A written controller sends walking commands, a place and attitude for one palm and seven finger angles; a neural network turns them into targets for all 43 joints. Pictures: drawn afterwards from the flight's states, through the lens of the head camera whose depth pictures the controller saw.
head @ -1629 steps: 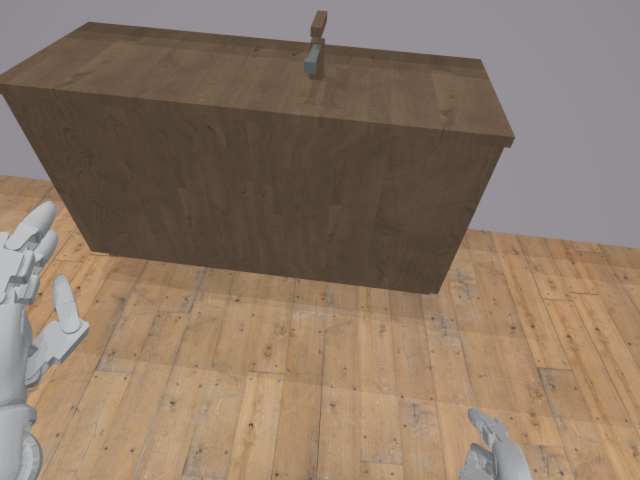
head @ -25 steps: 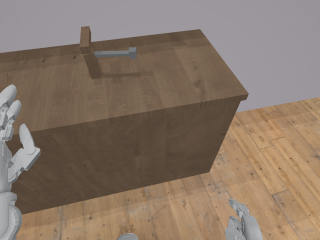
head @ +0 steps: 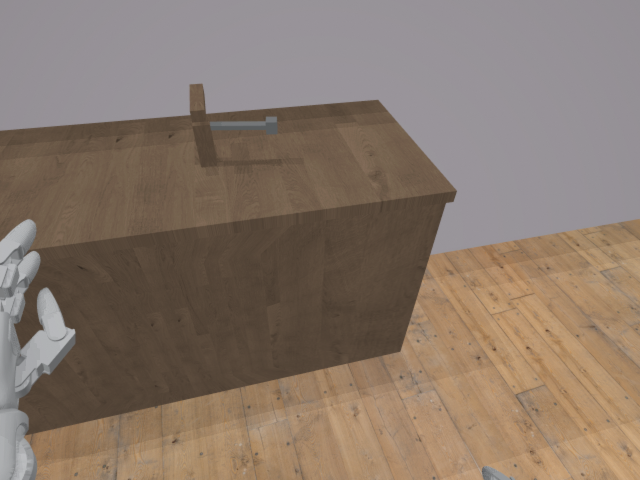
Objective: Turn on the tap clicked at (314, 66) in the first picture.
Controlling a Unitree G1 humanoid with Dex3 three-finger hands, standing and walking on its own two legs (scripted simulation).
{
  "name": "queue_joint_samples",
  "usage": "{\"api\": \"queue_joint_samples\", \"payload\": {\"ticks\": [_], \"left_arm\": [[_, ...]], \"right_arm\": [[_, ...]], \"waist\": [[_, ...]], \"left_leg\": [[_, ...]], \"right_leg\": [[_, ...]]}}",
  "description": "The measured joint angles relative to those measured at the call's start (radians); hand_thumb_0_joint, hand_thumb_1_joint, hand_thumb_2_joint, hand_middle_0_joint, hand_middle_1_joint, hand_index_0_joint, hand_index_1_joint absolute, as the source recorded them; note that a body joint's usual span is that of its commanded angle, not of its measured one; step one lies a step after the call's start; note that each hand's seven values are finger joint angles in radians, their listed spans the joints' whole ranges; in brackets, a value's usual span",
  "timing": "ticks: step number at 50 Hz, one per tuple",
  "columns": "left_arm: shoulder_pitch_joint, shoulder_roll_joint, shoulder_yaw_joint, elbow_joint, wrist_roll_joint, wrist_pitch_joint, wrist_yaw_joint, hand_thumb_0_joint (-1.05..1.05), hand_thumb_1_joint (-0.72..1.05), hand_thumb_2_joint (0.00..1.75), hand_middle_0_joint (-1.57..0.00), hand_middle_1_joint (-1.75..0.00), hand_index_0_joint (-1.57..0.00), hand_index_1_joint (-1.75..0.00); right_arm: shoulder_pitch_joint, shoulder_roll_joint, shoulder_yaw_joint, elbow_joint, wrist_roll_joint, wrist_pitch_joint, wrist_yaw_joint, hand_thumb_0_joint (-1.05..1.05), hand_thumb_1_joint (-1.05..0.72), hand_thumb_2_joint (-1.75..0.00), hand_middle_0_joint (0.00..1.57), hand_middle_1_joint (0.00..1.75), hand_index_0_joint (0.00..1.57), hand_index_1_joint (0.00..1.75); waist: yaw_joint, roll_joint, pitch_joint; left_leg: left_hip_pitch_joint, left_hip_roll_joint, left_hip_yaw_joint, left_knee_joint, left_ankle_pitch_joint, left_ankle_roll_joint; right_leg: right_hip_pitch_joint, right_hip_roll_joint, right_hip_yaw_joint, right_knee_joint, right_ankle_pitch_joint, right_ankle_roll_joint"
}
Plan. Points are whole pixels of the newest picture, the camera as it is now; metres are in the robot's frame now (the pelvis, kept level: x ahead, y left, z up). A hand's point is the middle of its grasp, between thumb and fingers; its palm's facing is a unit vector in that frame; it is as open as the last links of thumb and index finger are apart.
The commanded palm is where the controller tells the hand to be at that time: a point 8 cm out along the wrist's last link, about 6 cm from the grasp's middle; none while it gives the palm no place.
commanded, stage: stop stepping back and stand still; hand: left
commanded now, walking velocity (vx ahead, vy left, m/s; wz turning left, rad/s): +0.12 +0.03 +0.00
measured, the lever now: (271, 125) +0.80 +0.16 +0.09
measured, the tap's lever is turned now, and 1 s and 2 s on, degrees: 80 80 80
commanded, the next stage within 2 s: stand and check the lever's angle in 0.96 s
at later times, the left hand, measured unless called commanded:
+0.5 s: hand (123, 329) +0.22 +0.21 +0.15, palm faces +0.41 -0.83 -0.37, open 7.4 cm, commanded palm +0.16 +0.25 +0.18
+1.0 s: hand (133, 300) +0.25 +0.22 +0.16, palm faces +0.33 -0.86 -0.38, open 7.4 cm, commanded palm +0.20 +0.26 +0.18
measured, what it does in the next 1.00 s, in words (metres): steps on the spot: right foot, then left foot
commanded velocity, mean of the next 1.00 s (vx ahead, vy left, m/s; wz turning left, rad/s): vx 0.03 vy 0.02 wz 0.00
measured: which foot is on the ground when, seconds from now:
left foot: down 0.00-0.04, up 0.06-0.26, down 0.28-1.00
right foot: up 0.00-0.02, down 0.04-1.00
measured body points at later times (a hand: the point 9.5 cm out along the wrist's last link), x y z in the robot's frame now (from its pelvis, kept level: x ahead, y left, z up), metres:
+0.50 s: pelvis +0.00 -0.03 -0.01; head +0.00 -0.04 +0.44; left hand +0.19 +0.26 +0.17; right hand +0.15 -0.26 -0.11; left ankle +0.02 +0.11 -0.72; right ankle +0.02 -0.11 -0.74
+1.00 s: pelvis +0.03 -0.01 +0.00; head +0.05 -0.01 +0.45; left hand +0.23 +0.26 +0.18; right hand +0.22 -0.25 -0.07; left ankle +0.03 +0.11 -0.74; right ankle +0.02 -0.11 -0.74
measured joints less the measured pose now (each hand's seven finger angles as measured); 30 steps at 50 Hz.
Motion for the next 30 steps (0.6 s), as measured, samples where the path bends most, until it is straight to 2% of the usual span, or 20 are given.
{"api": "queue_joint_samples", "payload": {"ticks": [2, 3, 5, 7, 9, 12, 14, 17, 19, 21, 22, 24, 27, 28, 30], "left_arm": [[-0.021, 0.011, -0.009, -0.001, 0.007, 0.001, -0.005, 0.01, 0.90, 0.90, -0.21, -0.30, -0.21, -0.30], [-0.042, 0.004, -0.021, 0.001, 0.010, -0.003, -0.012, 0.01, 0.90, 0.90, -0.21, -0.30, -0.21, -0.30], [-0.079, -0.020, -0.055, 0.005, 0.005, -0.005, -0.032, 0.01, 0.90, 0.90, -0.21, -0.30, -0.21, -0.30], [-0.076, -0.016, -0.069, -0.010, 0.002, -0.017, -0.049, 0.01, 0.90, 0.90, -0.21, -0.30, -0.21, -0.30], [-0.037, 0.009, -0.053, -0.051, -0.002, -0.032, -0.055, 0.01, 0.89, 0.90, -0.21, -0.30, -0.21, -0.30], [0.022, 0.054, -0.010, -0.112, -0.012, -0.058, -0.042, 0.01, 0.89, 0.90, -0.22, -0.31, -0.22, -0.30], [0.032, 0.070, 0.010, -0.130, -0.018, -0.072, -0.033, 0.01, 0.89, 0.90, -0.22, -0.31, -0.22, -0.30], [-0.003, 0.071, 0.035, -0.078, -0.018, -0.068, -0.020, 0.01, 0.89, 0.90, -0.22, -0.31, -0.22, -0.30], [-0.026, 0.059, 0.041, -0.027, -0.013, -0.051, -0.016, 0.01, 0.89, 0.90, -0.22, -0.31, -0.22, -0.30], [-0.034, 0.047, 0.037, 0.000, -0.010, -0.033, -0.013, 0.01, 0.89, 0.90, -0.21, -0.30, -0.21, -0.30], [-0.032, 0.045, 0.036, -0.002, -0.008, -0.027, -0.013, 0.01, 0.89, 0.90, -0.21, -0.30, -0.21, -0.30], [-0.029, 0.018, 0.012, -0.015, -0.003, -0.026, -0.020, 0.01, 0.90, 0.90, -0.21, -0.30, -0.21, -0.30], [-0.013, -0.019, -0.039, -0.050, -0.003, -0.031, -0.040, 0.01, 0.90, 0.90, -0.21, -0.30, -0.21, -0.30], [-0.002, -0.019, -0.045, -0.067, -0.003, -0.034, -0.043, 0.01, 0.89, 0.90, -0.21, -0.30, -0.21, -0.30], [0.017, -0.002, -0.040, -0.098, -0.004, -0.049, -0.042, 0.01, 0.89, 0.90, -0.21, -0.30, -0.21, -0.30]], "right_arm": [[-0.013, 0.011, 0.010, -0.009, -0.007, -0.003, 0.001, 0.01, -0.90, -0.90, 0.20, 0.30, 0.20, 0.30], [-0.034, 0.008, 0.009, -0.003, -0.007, -0.002, 0.003, 0.01, -0.90, -0.90, 0.20, 0.30, 0.20, 0.30], [-0.081, 0.000, 0.002, 0.028, -0.007, 0.005, 0.005, 0.01, -0.90, -0.90, 0.20, 0.30, 0.20, 0.30], [-0.103, 0.004, -0.004, 0.038, -0.004, 0.007, 0.014, 0.01, -0.90, -0.90, 0.20, 0.30, 0.20, 0.30], [-0.111, 0.010, -0.006, 0.019, -0.002, 0.014, 0.017, 0.01, -0.90, -0.90, 0.20, 0.30, 0.20, 0.30], [-0.109, 0.007, -0.007, -0.026, -0.003, 0.015, 0.008, 0.01, -0.90, -0.90, 0.20, 0.30, 0.20, 0.30], [-0.101, -0.017, -0.014, -0.057, -0.006, 0.007, -0.002, 0.01, -0.90, -0.90, 0.20, 0.30, 0.20, 0.30], [-0.117, -0.014, -0.023, -0.044, -0.002, 0.007, -0.014, 0.01, -0.90, -0.90, 0.20, 0.30, 0.20, 0.30], [-0.110, -0.006, -0.020, -0.036, -0.002, -0.002, -0.013, 0.01, -0.91, -0.90, 0.20, 0.30, 0.20, 0.30], [-0.097, -0.001, -0.010, -0.036, -0.001, -0.009, -0.006, 0.01, -0.91, -0.90, 0.20, 0.30, 0.20, 0.30], [-0.093, 0.002, -0.003, -0.041, -0.001, -0.011, -0.002, 0.01, -0.91, -0.90, 0.20, 0.30, 0.20, 0.30], [-0.100, -0.003, 0.000, -0.032, -0.003, -0.007, 0.008, 0.01, -0.91, -0.90, 0.20, 0.30, 0.20, 0.30], [-0.108, -0.006, -0.003, -0.009, -0.004, -0.002, 0.023, 0.01, -0.91, -0.90, 0.20, 0.30, 0.20, 0.30], [-0.111, -0.005, -0.002, -0.008, -0.004, -0.001, 0.025, 0.01, -0.91, -0.90, 0.20, 0.30, 0.20, 0.30], [-0.115, -0.001, 0.001, -0.019, -0.008, 0.000, 0.022, 0.01, -0.90, -0.90, 0.20, 0.30, 0.20, 0.30]], "waist": [[0.006, -0.010, 0.010], [0.013, 0.002, 0.025], [0.006, 0.031, 0.065], [0.000, 0.017, 0.077], [-0.009, -0.011, 0.077], [-0.026, -0.043, 0.071], [-0.032, -0.024, 0.063], [-0.017, -0.041, 0.071], [-0.016, -0.035, 0.066], [-0.015, -0.023, 0.065], [-0.013, -0.022, 0.068], [-0.010, 0.006, 0.087], [0.003, 0.015, 0.100], [0.007, 0.007, 0.103], [0.009, -0.011, 0.110]], "left_leg": [[-0.058, -0.002, 0.011, 0.098, -0.057, 0.007], [-0.106, 0.002, -0.003, 0.197, -0.106, 0.017], [-0.192, -0.008, -0.042, 0.411, -0.112, 0.021], [-0.240, -0.028, -0.031, 0.515, -0.088, 0.016], [-0.240, -0.033, 0.001, 0.481, -0.068, 0.019], [-0.158, -0.026, 0.040, 0.247, -0.053, 0.029], [-0.095, -0.018, 0.023, 0.089, -0.062, 0.044], [-0.095, -0.034, 0.040, 0.106, 0.011, 0.018], [-0.080, -0.039, 0.035, 0.083, 0.022, 0.009], [-0.070, -0.038, 0.021, 0.071, 0.027, -0.004], [-0.075, -0.038, 0.018, 0.086, 0.018, -0.008], [-0.110, -0.027, -0.009, 0.185, -0.043, 0.006], [-0.159, -0.043, -0.021, 0.327, -0.073, 0.008], [-0.157, -0.047, -0.014, 0.320, -0.074, 0.009], [-0.122, -0.050, -0.001, 0.216, -0.031, 0.013]], "right_leg": [[0.086, -0.010, 0.007, -0.176, 0.023, -0.025], [0.071, 0.000, 0.008, -0.181, 0.098, -0.037], [0.065, 0.021, -0.010, -0.157, 0.122, -0.043], [0.074, 0.019, -0.006, -0.173, 0.126, -0.044], [0.079, 0.013, 0.013, -0.193, 0.136, -0.045], [0.071, 0.005, 0.029, -0.180, 0.129, -0.042], [0.043, 0.014, 0.019, -0.117, 0.087, -0.037], [-0.013, 0.009, 0.051, 0.057, -0.042, -0.017], [-0.026, 0.007, 0.045, 0.099, -0.062, -0.008], [0.015, 0.001, 0.027, -0.020, -0.019, -0.001], [0.042, -0.001, 0.025, -0.103, 0.048, -0.009], [0.056, 0.018, 0.002, -0.127, 0.118, -0.044], [0.084, 0.027, -0.009, -0.175, 0.116, -0.059], [0.090, 0.026, -0.003, -0.192, 0.121, -0.059], [0.096, 0.020, 0.005, -0.207, 0.126, -0.057]]}}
